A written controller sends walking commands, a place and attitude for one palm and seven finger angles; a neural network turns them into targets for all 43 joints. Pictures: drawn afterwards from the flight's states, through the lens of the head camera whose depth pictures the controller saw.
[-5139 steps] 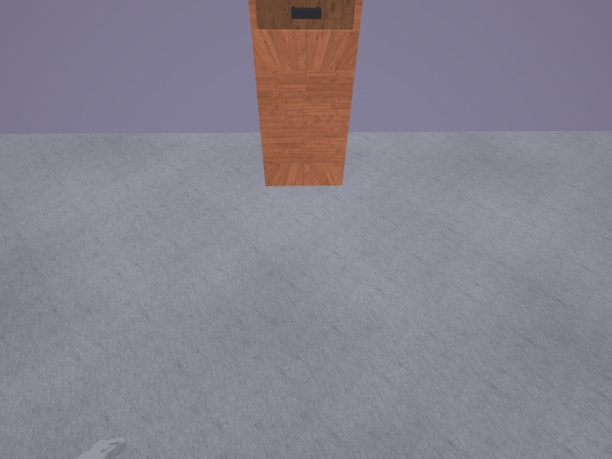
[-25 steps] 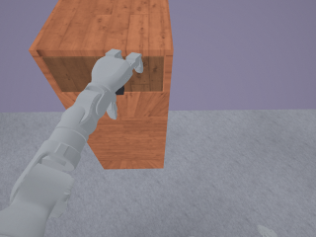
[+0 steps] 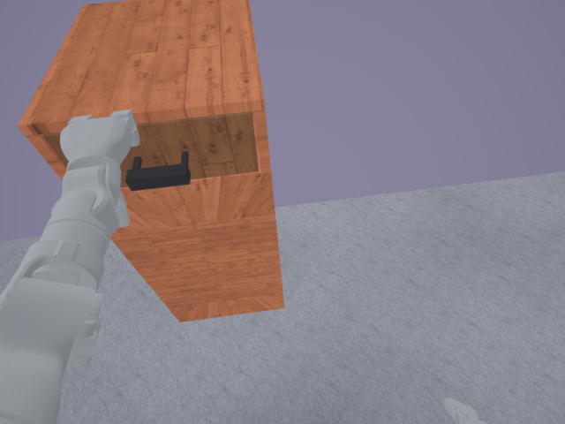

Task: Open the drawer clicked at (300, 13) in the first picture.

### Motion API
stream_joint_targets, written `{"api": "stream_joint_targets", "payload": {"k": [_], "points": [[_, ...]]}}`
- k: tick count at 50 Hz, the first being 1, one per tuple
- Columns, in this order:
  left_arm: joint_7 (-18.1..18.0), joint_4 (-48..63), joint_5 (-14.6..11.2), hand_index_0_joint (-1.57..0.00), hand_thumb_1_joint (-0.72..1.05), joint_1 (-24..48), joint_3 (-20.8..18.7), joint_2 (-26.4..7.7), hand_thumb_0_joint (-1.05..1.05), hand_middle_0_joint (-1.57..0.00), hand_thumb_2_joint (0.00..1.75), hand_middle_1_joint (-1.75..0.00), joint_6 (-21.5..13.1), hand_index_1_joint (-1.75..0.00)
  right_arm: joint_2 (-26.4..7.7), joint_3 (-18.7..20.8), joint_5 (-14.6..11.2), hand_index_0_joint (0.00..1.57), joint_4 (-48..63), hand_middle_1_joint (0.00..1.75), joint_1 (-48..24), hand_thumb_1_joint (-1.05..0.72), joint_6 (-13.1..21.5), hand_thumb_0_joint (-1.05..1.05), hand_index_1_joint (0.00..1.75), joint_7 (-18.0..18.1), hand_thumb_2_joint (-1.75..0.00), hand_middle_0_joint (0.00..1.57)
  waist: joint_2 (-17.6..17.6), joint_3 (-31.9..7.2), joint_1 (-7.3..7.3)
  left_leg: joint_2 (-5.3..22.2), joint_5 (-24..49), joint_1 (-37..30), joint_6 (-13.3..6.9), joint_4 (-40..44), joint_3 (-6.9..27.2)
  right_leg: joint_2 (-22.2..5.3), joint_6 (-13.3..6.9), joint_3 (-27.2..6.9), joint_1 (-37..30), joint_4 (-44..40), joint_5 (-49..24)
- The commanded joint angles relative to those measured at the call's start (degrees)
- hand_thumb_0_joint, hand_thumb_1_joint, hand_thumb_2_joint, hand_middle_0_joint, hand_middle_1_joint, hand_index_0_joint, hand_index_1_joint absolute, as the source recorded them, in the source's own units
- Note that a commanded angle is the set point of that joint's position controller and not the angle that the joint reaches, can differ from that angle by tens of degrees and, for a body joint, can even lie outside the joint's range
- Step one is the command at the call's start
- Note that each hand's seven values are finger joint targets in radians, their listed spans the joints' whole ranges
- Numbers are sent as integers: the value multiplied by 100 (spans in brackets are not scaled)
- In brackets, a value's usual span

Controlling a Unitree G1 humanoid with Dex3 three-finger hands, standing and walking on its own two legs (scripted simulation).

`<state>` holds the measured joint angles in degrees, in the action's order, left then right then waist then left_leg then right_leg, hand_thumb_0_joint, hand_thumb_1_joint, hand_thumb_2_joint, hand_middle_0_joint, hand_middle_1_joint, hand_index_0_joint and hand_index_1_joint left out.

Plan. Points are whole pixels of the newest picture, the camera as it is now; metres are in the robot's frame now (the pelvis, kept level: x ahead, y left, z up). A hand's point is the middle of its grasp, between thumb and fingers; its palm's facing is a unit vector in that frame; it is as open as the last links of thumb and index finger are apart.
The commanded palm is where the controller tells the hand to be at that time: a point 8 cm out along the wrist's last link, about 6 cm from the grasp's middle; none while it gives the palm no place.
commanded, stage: lower the fingers behind the handle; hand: left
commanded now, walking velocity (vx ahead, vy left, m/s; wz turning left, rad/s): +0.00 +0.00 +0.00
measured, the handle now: (160, 168) +0.53 +0.21 +0.04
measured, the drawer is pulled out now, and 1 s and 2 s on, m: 0.00 0.00 0.00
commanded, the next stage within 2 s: close the thumb around the handle in 1.48 s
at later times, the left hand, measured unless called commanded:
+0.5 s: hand (102, 190) +0.47 +0.29 +0.06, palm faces -0.06 +0.05 -1.00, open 12.8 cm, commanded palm +0.47 +0.24 +0.11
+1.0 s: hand (105, 190) +0.47 +0.29 +0.05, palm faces -0.02 +0.04 -1.00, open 12.9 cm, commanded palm +0.47 +0.24 +0.08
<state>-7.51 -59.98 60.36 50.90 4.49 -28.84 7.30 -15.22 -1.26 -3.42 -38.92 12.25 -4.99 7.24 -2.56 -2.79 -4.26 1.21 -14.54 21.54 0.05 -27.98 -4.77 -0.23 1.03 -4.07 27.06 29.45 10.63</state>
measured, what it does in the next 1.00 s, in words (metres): stands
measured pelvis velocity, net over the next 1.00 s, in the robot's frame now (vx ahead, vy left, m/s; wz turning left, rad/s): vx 0.01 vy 0.02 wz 0.11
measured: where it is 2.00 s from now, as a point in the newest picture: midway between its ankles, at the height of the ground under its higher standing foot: outside the picture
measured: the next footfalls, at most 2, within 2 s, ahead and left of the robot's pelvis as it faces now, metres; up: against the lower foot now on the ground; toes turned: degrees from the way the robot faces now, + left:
none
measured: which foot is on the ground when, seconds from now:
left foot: down 0.00-1.00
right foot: down 0.00-1.00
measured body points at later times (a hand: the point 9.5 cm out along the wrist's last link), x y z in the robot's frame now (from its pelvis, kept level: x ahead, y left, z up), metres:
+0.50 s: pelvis +0.02 +0.02 -0.02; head +0.10 +0.03 +0.43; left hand +0.47 +0.28 +0.11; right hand +0.11 -0.22 -0.16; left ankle -0.01 +0.12 -0.73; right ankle +0.04 -0.12 -0.73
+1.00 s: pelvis +0.01 +0.02 -0.03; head +0.09 +0.03 +0.41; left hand +0.47 +0.28 +0.11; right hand +0.09 -0.25 -0.16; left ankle -0.01 +0.12 -0.73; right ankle +0.04 -0.13 -0.73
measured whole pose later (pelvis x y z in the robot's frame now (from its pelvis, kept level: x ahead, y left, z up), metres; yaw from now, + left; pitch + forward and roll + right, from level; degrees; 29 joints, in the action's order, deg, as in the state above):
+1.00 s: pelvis +0.01 +0.02 -0.03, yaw +6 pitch +16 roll -2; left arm -11.9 -57.8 59.3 54.9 13.8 -25.9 3.1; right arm -15.1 4.4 1.0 -42.1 19.1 -4.5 -0.3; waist -1.3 -6.5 -1.7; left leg -0.7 -22.2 39.0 -1.0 -45.4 2.1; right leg -2.6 1.6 2.4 39.3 41.6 18.0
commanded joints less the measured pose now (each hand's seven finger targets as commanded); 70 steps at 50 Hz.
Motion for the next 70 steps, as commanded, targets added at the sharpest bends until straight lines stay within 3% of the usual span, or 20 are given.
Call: {"api": "stream_joint_targets", "payload": {"k": [1, 4, 6, 8, 9, 11, 15, 19, 22, 31, 35, 40, 43, 45, 55, 60, 61, 64, 65, 70], "points": [[314, 1090, 53, -30, -50, 2590, 169, -1243, 0, -30, 30, -120, -610, -120, -875, 449, 54, 20, 607, 30, 411, -90, 387, 0, 30, 30, -90, 20, 749, -1531, -261, -193, 47, 20, -234, 116, 36, -3, -54, 306, -970, -416, -81], [511, 2401, -223, -30, -50, 3232, 808, -401, 0, -30, 30, -120, -1409, -120, -825, 617, 170, 20, 535, 30, 647, -90, 594, 0, 30, -4, -90, 20, -276, -2011, -427, -225, 392, -770, -278, -256, 194, 58, -136, 300, -288, -246, -139], [553, 3034, -519, -30, -50, 3482, 1010, -57, 0, -30, 30, -120, -1803, -120, -825, 674, 208, 20, 439, 30, 856, -90, 693, 0, 30, -43, -90, 20, -441, -2317, -513, -237, 756, -1115, -277, -461, 329, 102, -176, 368, -74, -120, -320], [350, 3177, -608, -30, -50, 3357, 544, -479, 0, -30, 30, -120, -2036, -120, -873, 722, 231, 20, 292, 30, 1006, -90, 722, 0, 30, -61, -90, 20, -526, -2514, -422, -256, 1031, -1124, -202, -624, 439, 164, -217, 450, 68, 80, -456], [197, 3165, -579, -30, -50, 3379, 587, -392, 0, -30, 30, -120, -2074, -120, -851, 710, 241, 20, 243, 30, 1057, -90, 728, 0, 30, -90, -90, 20, -494, -2579, -426, -271, 1140, -1111, -186, -699, 462, 179, -225, 474, 130, 164, -483], [-15, 2994, -595, -30, -50, 3320, 873, 39, 0, -30, 30, -120, -1965, -120, -857, 741, 260, 20, 112, 30, 1152, -90, 764, 0, 30, -181, -90, 20, -423, -2559, -486, -239, 1375, -1073, -159, -794, 506, 208, -256, 544, 275, 230, -606], [-406, 2693, -541, -30, -50, 3486, 981, 303, 0, -30, 30, -120, -1722, -120, -859, 785, 279, 20, -65, 30, 1233, -90, 736, 0, 30, -349, -90, 20, -428, -2346, -569, -202, 1616, -987, -68, -882, 627, 276, -277, 669, 639, 374, -651], [-585, 2355, -385, -30, -50, 3503, 1063, 483, 0, -30, 30, -120, -1417, -120, -813, 796, 342, 20, -118, 30, 1255, -90, 655, 0, 30, -483, -90, 20, -334, -2476, -584, -190, 1974, -1054, -33, -935, 703, 310, -290, 755, 707, 469, -716], [-575, 2054, -368, -30, -50, 3555, 1196, 688, 0, -30, 30, -120, -1212, -120, -809, 775, 373, 20, -121, 30, 1232, -90, 579, 0, 30, -558, -90, 20, -287, -2367, -639, -152, 2079, -1016, -6, -927, 762, 313, -282, 804, 828, 506, -672], [-259, 1472, -372, -30, -50, 2781, 1011, 723, 0, -30, 30, -120, -1138, -120, -779, 735, 449, 20, 109, 30, 1166, -90, 293, 0, 30, -647, -90, 20, 226, -2349, -455, -126, 2250, -608, -57, -987, 738, 295, -271, 814, 529, 619, -749], [-242, 1300, -291, -30, -50, 2626, 1033, 751, 0, -30, 30, -120, -1177, -120, -763, 733, 430, 20, 126, 30, 1161, -90, 233, 0, 30, -653, -90, 20, 410, -1907, -490, -135, 1578, -223, -97, -957, 709, 292, -269, 803, 702, 643, -474], [-317, 1350, -134, -30, -50, 2592, 1215, 935, 0, -30, 30, -120, -1168, -120, -743, 770, 434, 20, 132, 30, 1188, -90, 211, 0, 30, -697, -90, 20, -57, -1977, -468, -119, 1423, -200, -39, -1042, 720, 286, -311, 799, 990, 778, -258], [-360, 1188, -106, -30, -50, 2440, 1208, 969, 0, -30, 30, -120, -1059, -120, -756, 802, 432, 20, 107, 30, 1221, -90, 188, 0, 30, -718, -90, 20, 8, -1949, -491, -114, 1314, -102, -48, -1103, 708, 293, -319, 805, 1045, 805, -238], [-365, 1059, -94, -30, -50, 2584, 1400, 1151, 0, -30, 30, -120, -949, -120, -760, 793, 428, 20, 82, 30, 1219, -90, 178, 0, 30, -727, -90, 20, 4, -1769, -604, -125, 983, 51, -64, -1090, 682, 284, -318, 808, 1172, 797, -117], [-155, 615, -45, -30, -50, 2496, 1263, 813, 0, -30, 30, -120, -730, -120, -843, 737, 424, 20, 61, 30, 1246, -90, 135, 0, 30, -658, -90, 20, 109, -1730, -657, -204, 313, 627, -156, -1211, 549, 264, -313, 760, 1190, 876, 106], [-32, 872, -115, -30, -50, 2690, 942, 333, 0, -30, 30, -120, -990, -120, -834, 708, 414, 20, 177, 30, 1240, -90, 179, 0, 30, -551, -90, 20, 186, -1879, -671, -212, -17, 788, -200, -1295, 526, 235, -272, 689, 1150, 911, 266], [-21, 989, -157, -30, -50, 2802, 1060, 457, 0, -30, 30, -120, -1045, -120, -820, 715, 423, 20, 176, 30, 1253, -90, 213, 0, 30, -540, -90, 20, 162, -1949, -700, -230, 33, 752, -219, -1330, 536, 240, -275, 685, 1142, 923, 231], [-88, 1233, -124, -30, -50, 2749, 806, 160, 0, -30, 30, -120, -1266, -120, -786, 724, 432, 20, 203, 30, 1307, -90, 287, 0, 30, -496, -90, 20, 15, -2279, -611, -226, 140, 680, -220, -1442, 527, 243, -266, 627, 1103, 1002, 157], [-112, 1260, -120, -30, -50, 2732, 880, 243, 0, -30, 30, -120, -1299, -120, -759, 714, 431, 20, 209, 30, 1340, -90, 301, 0, 30, -500, -90, 20, -43, -2323, -595, -230, 188, 653, -210, -1452, 536, 253, -273, 643, 1116, 1019, 141], [-352, 1274, -62, -30, -50, 2865, 719, 64, 0, -30, 30, -120, -1328, -120, -780, 747, 420, 20, 108, 30, 1468, -90, 365, 0, 30, -503, -90, 20, 9, -2310, -628, -210, 217, 712, -198, -1492, 580, 275, -270, 642, 1234, 1036, 144]]}}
